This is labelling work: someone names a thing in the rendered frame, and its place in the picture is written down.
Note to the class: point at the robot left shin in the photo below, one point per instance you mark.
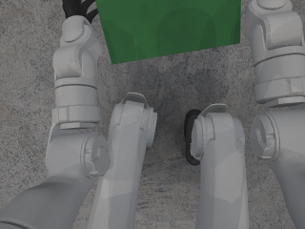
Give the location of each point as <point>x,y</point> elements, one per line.
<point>119,107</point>

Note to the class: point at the left robot forearm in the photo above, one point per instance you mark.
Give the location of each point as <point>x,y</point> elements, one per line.
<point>75,79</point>

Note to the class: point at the carton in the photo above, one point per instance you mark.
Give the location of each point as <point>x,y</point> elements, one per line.
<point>142,29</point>

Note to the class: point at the robot left upper arm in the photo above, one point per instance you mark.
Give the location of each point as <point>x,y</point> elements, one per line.
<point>74,163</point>

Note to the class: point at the robot shin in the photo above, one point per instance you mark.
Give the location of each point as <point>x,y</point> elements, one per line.
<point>119,107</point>
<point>222,108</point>

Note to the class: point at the robot right shin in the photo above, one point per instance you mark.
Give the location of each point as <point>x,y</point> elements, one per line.
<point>222,108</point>

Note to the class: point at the robot left hand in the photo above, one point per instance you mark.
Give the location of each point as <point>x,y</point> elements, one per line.
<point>75,7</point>

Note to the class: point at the right robot forearm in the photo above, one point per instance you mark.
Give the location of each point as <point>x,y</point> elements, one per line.
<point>278,51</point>

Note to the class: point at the robot right upper arm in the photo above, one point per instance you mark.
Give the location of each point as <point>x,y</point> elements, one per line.
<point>279,138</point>

